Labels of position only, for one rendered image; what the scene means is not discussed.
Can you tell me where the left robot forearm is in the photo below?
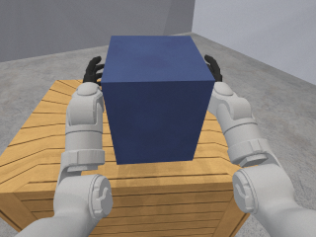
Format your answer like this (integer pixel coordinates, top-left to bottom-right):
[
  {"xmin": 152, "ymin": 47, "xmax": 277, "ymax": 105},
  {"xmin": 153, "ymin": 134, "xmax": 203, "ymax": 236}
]
[{"xmin": 53, "ymin": 82, "xmax": 106, "ymax": 211}]

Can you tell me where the left robot hand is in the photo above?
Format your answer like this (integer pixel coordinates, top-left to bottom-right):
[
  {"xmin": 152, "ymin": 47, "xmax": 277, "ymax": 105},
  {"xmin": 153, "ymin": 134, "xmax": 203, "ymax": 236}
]
[{"xmin": 82, "ymin": 56, "xmax": 105, "ymax": 92}]

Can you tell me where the right robot hand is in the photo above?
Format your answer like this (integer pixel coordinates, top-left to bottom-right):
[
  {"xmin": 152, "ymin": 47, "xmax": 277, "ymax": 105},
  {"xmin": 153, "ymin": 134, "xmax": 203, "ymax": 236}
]
[{"xmin": 204, "ymin": 54, "xmax": 222, "ymax": 82}]

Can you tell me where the carton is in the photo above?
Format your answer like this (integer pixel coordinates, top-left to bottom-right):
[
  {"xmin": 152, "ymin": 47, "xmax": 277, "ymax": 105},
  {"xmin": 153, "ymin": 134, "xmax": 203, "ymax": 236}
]
[{"xmin": 100, "ymin": 36, "xmax": 215, "ymax": 165}]

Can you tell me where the pedestal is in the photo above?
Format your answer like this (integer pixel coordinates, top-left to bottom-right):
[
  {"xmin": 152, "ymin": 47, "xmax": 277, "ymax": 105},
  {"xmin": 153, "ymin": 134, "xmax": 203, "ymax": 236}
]
[{"xmin": 0, "ymin": 79, "xmax": 258, "ymax": 237}]

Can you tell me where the robot left upper arm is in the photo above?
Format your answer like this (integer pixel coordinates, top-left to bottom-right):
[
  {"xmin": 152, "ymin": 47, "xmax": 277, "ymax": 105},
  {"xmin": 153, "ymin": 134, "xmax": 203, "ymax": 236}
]
[{"xmin": 14, "ymin": 174, "xmax": 114, "ymax": 237}]

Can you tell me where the right robot forearm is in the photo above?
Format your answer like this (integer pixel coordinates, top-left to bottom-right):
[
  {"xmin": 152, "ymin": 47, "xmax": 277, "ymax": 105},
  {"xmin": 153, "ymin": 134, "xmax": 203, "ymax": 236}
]
[{"xmin": 207, "ymin": 81, "xmax": 296, "ymax": 200}]

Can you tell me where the robot right upper arm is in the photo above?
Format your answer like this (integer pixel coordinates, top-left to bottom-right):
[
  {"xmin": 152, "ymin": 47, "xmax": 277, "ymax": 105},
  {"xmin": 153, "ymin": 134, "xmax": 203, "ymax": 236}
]
[{"xmin": 232, "ymin": 163, "xmax": 316, "ymax": 237}]

